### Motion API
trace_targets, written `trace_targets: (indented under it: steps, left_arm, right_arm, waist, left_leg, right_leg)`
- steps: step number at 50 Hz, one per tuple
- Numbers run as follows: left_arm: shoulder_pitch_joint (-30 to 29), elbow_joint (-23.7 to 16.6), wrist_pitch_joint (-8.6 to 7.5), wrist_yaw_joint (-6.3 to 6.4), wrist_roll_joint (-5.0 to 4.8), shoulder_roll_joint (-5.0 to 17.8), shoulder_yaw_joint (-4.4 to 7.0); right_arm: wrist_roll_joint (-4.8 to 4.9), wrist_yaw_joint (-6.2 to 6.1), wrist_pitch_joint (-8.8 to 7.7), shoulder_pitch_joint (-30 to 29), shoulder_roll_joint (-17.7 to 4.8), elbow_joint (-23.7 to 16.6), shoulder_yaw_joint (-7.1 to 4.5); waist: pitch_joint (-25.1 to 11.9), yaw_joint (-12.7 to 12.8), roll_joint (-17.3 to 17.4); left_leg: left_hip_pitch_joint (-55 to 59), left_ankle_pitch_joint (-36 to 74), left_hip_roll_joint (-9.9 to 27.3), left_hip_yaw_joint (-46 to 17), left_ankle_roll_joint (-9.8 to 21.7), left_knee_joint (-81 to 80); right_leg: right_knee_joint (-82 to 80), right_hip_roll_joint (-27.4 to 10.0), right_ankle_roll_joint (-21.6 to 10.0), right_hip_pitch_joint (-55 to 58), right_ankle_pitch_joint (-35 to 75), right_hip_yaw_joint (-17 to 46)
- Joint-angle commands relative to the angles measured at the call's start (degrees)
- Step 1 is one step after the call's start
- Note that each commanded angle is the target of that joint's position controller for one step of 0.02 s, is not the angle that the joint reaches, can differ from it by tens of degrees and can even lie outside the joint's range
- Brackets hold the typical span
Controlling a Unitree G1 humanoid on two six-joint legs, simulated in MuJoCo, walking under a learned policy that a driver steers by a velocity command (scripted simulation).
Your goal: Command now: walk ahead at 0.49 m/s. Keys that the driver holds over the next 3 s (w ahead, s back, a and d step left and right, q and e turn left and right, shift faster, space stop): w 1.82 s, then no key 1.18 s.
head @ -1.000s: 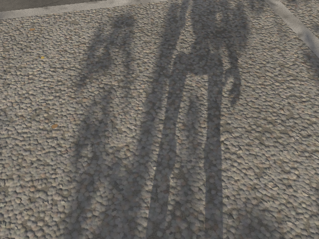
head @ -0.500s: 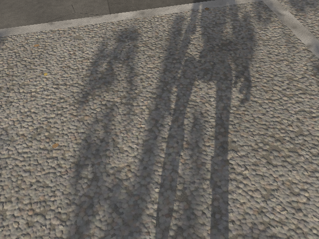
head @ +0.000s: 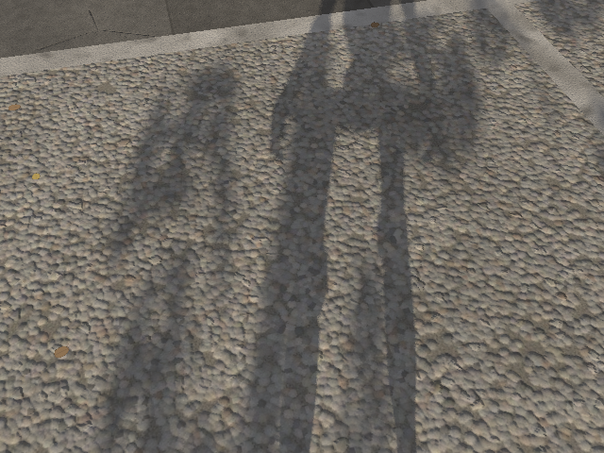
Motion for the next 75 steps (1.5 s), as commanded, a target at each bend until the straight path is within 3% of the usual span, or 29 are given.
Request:
trace_targets:
  steps: [1, 5, 11, 15, 17, 18, 19, 20, 21, 23, 25, 31, 40, 43, 45, 46, 47, 48, 49, 50, 52, 54, 57, 63, 69, 71, 73, 74, 75]
  left_arm:
    - [4.53, -2.01, 1.07, 0.47, 0.47, 2.59, 1.08]
    - [-5.62, -5.40, 0.76, -0.03, 1.29, 2.87, 1.08]
    - [-17.64, -8.78, 0.15, -1.91, 0.40, 2.05, -0.05]
    - [-17.50, -10.23, -0.51, -3.21, 0.15, 4.46, 0.45]
    - [-4.74, -6.66, -0.68, -3.02, 0.31, 8.34, 2.55]
    - [6.73, -3.93, -0.63, -2.53, 0.96, 12.53, 3.94]
    - [13.18, -2.02, -0.27, -2.68, 1.51, 17.72, 5.22]
    - [12.93, -2.32, -0.24, -2.80, 1.44, 12.44, 3.55]
    - [7.26, -3.12, -0.39, -2.70, 1.09, 9.54, 2.54]
    - [-1.83, -4.95, -0.44, -2.87, 1.61, 6.15, 1.37]
    - [-3.22, -4.34, -0.76, -3.24, 2.17, 4.20, 0.85]
    - [2.66, -1.53, -0.59, -1.44, 1.80, 7.22, 1.49]
    - [10.36, 2.21, 0.92, -0.41, 0.72, 8.40, 1.94]
    - [9.13, 2.42, 1.73, -0.07, 0.54, 9.48, 2.52]
    - [6.72, 1.82, 2.30, -0.07, 0.60, 9.10, 2.29]
    - [6.88, 0.71, 2.37, -0.10, 1.29, 7.36, 1.40]
    - [13.48, 0.09, 1.22, -0.70, 1.59, 0.35, -0.61]
    - [11.62, 0.69, -0.37, -1.08, 0.61, 3.02, -0.20]
    - [6.77, -0.90, -1.35, -1.34, -0.94, 7.00, 0.84]
    - [2.78, -1.90, -1.71, -1.08, -1.09, 7.66, 0.91]
    - [1.36, -2.01, -0.68, -0.34, 0.27, 6.86, 1.74]
    - [3.55, -1.53, 0.84, -0.20, 0.48, 4.03, 1.51]
    - [-1.25, -3.36, 1.62, 0.05, 1.04, 4.14, 1.71]
    - [-12.89, -6.57, 1.10, -1.04, 0.95, 2.55, 0.99]
    - [-20.37, -9.88, 0.35, -2.99, 0.31, 3.34, 0.39]
    - [-17.43, -9.60, 0.03, -3.36, 0.25, 5.08, 0.97]
    - [-3.27, -5.35, -0.06, -2.99, 0.62, 9.20, 3.21]
    - [7.63, -3.05, 0.02, -2.45, 1.39, 13.52, 4.46]
    - [11.28, -1.55, 0.25, -2.73, 1.38, 17.44, 5.13]
  right_arm:
    - [-0.10, -0.82, -1.18, -0.93, -5.73, -2.11, -0.61]
    - [0.05, -2.39, -0.46, 3.76, -7.67, -1.41, -0.93]
    - [1.11, -2.78, 0.53, 11.23, -8.84, 0.59, -1.21]
    - [1.20, -3.10, 1.83, 11.63, -10.03, 1.20, -1.95]
    - [0.94, -3.08, 2.46, 9.17, -9.66, 0.38, -1.75]
    - [0.18, -3.04, 2.48, 9.14, -7.69, -0.98, -0.79]
    - [0.21, -2.38, 1.29, 16.44, -0.17, -1.36, 1.39]
    - [1.22, -2.09, -0.29, 14.55, -3.66, -0.59, 0.70]
    - [2.72, -1.92, -1.15, 8.78, -8.13, -2.49, -0.54]
    - [1.88, -2.70, -1.13, 3.37, -7.90, -3.51, -0.99]
    - [1.35, -2.99, 0.56, 5.66, -5.49, -2.93, -1.21]
    - [0.40, -3.09, 1.78, -2.79, -4.49, -5.96, -1.61]
    - [1.27, -0.83, 0.66, -17.67, -3.54, -10.84, -0.52]
    - [1.43, -0.09, 0.09, -15.61, -5.42, -11.13, -1.09]
    - [1.19, -0.39, -0.03, -3.05, -8.99, -7.46, -3.15]
    - [0.62, -0.88, 0.03, 7.85, -12.85, -4.77, -4.52]
    - [0.05, -1.03, 0.40, 13.98, -17.81, -3.24, -5.65]
    - [0.62, -0.92, 0.49, 13.36, -13.33, -3.38, -4.09]
    - [0.96, -1.00, 0.30, 8.33, -10.42, -4.14, -3.17]
    - [0.70, -1.08, 0.21, 3.59, -8.35, -5.53, -2.51]
    - [-0.52, -0.71, -0.23, -1.60, -4.96, -5.94, -1.42]
    - [-0.42, -0.63, -0.43, -0.71, -5.26, -4.99, -1.45]
    - [-0.19, -1.70, -0.57, 2.03, -7.94, -3.79, -2.02]
    - [0.55, -2.83, 0.18, 7.27, -8.48, -2.12, -1.87]
    - [1.06, -3.15, 1.69, 12.02, -9.43, 0.53, -2.45]
    - [1.14, -3.32, 2.21, 10.72, -10.28, 0.41, -2.84]
    - [1.13, -3.32, 2.71, 8.37, -9.46, -0.37, -2.47]
    - [0.20, -3.31, 2.68, 8.80, -7.62, -1.77, -1.55]
    - [0.15, -2.59, 1.29, 15.93, 0.57, -2.06, 0.80]
  waist:
    - [0.44, 3.08, 4.95]
    - [2.01, 0.58, 3.87]
    - [3.45, -3.59, 4.30]
    - [2.23, -1.31, 5.91]
    - [-5.48, 5.68, 6.50]
    - [-14.07, 9.67, 2.90]
    - [-22.93, 7.02, -11.91]
    - [-24.77, 7.99, -10.70]
    - [-15.66, 6.96, -8.11]
    - [-6.42, 3.51, -0.70]
    - [-4.57, 0.44, -2.57]
    - [-0.23, 1.15, -1.00]
    - [3.98, 5.21, -1.38]
    - [2.15, 2.74, -2.59]
    - [-5.43, -3.95, -2.81]
    - [-13.48, -7.66, 1.12]
    - [-20.97, -4.89, 15.29]
    - [-23.61, -5.73, 15.66]
    - [-15.28, -5.08, 12.92]
    - [-10.34, -3.66, 8.01]
    - [-5.01, 0.26, 5.56]
    - [-3.95, 1.84, 6.52]
    - [-1.11, 1.59, 4.85]
    - [1.34, -1.70, 5.11]
    - [3.61, -3.27, 5.58]
    - [1.66, -0.84, 6.84]
    - [-6.92, 6.36, 6.56]
    - [-15.58, 9.61, 0.64]
    - [-23.02, 5.74, -14.92]
  left_leg:
    - [-1.18, 3.09, 16.44, -15.02, 10.17, -15.36]
    - [2.43, 6.52, 15.28, -11.60, 8.77, -15.90]
    - [10.39, 7.08, 15.91, -8.52, 6.89, -13.29]
    - [18.08, 15.73, 19.54, -9.42, 5.21, -7.15]
    - [16.22, 33.05, 16.13, -6.14, 2.96, 7.61]
    - [5.72, 24.36, 12.87, -3.54, 0.92, 24.10]
    - [-18.50, -5.64, 2.20, -2.31, -3.40, 46.84]
    - [-25.45, -24.10, 2.10, -11.55, -2.34, 54.44]
    - [-30.20, -20.81, 5.49, -11.36, -1.17, 56.99]
    - [-26.42, -11.47, 10.70, -8.84, -1.05, 51.10]
    - [-20.03, -7.82, 12.90, -9.03, -1.30, 46.28]
    - [-27.25, 5.10, 13.46, -7.87, -3.92, 30.75]
    - [-26.72, 11.03, 9.75, -5.29, -2.73, 10.60]
    - [-21.35, 4.82, 8.03, -4.16, -0.59, 8.43]
    - [-2.92, 4.18, 4.07, -0.85, 1.84, 7.21]
    - [14.96, 4.67, 10.92, -8.68, 5.03, 9.17]
    - [35.49, -5.60, 24.86, -36.10, 14.25, 3.90]
    - [36.94, -10.51, 26.72, -47.54, 14.98, -3.48]
    - [30.52, -10.10, 24.98, -39.26, 12.11, -3.82]
    - [22.02, -5.82, 22.77, -31.13, 10.17, -4.68]
    - [8.33, 1.70, 18.68, -21.89, 8.07, -8.37]
    - [3.71, 3.77, 17.73, -18.51, 8.69, -11.37]
    - [3.21, 7.12, 17.53, -15.04, 9.39, -14.07]
    - [6.19, 8.47, 14.71, -8.46, 6.47, -14.91]
    - [17.12, 11.64, 19.14, -8.95, 5.87, -10.05]
    - [18.96, 20.71, 19.86, -8.76, 4.69, -6.02]
    - [15.20, 35.33, 15.74, -5.23, 2.25, 9.92]
    - [2.84, 20.83, 12.21, -2.62, 0.16, 27.81]
    - [-20.26, -18.75, 0.97, -3.73, -3.58, 47.96]
  right_leg:
    - [-4.55, -4.44, 1.04, -4.54, 4.52, 1.67]
    - [-19.85, -4.05, 2.86, -10.37, 17.34, 0.31]
    - [-35.85, -0.09, 2.65, -8.17, 22.54, -2.68]
    - [-39.87, 1.61, -0.22, -5.16, 14.50, -2.86]
    - [-41.23, 5.34, -2.97, 12.72, 13.46, -5.80]
    - [-39.08, -1.76, -6.47, 30.86, 14.50, 2.06]
    - [-44.26, -15.90, -15.92, 53.07, 2.93, 29.80]
    - [-51.42, -16.98, -15.48, 53.98, -0.89, 40.40]
    - [-51.84, -15.13, -12.21, 46.66, 0.28, 31.43]
    - [-55.08, -10.82, -9.82, 29.25, 11.07, 17.68]
    - [-58.50, -7.69, -8.97, 21.52, 14.04, 11.46]
    - [-62.60, -6.70, -9.68, 21.69, 19.71, 4.95]
    - [-60.29, -8.41, -7.68, 31.46, 18.88, 1.02]
    - [-55.38, -10.04, -6.28, 35.04, 28.38, 1.09]
    - [-40.94, -6.41, -4.07, 32.32, 44.85, -2.08]
    - [-24.93, -3.12, -2.03, 21.66, 35.16, -4.41]
    - [-2.34, 7.58, 2.30, -2.05, 3.95, -4.98]
    - [6.83, 8.27, 1.81, -9.55, -15.06, 3.58]
    - [9.62, 4.82, 0.69, -14.65, -12.44, 4.12]
    - [7.48, 1.48, 0.10, -13.76, -7.14, 2.43]
    - [0.17, -2.43, -0.03, -7.42, -0.62, 1.97]
    - [-3.40, -3.27, 0.39, -4.04, 1.10, 1.57]
    - [-11.27, -3.79, 2.10, -8.64, 7.67, 0.95]
    - [-30.91, -1.03, 2.95, -8.33, 23.48, -1.91]
    - [-38.89, 0.72, 1.02, -9.92, 17.78, -2.28]
    - [-40.26, 2.34, -0.60, -4.28, 13.65, -3.38]
    - [-41.39, 5.59, -3.46, 16.25, 14.29, -5.93]
    - [-39.51, -4.41, -7.25, 34.70, 15.55, 5.48]
    - [-46.53, -17.37, -16.98, 53.70, 5.51, 33.61]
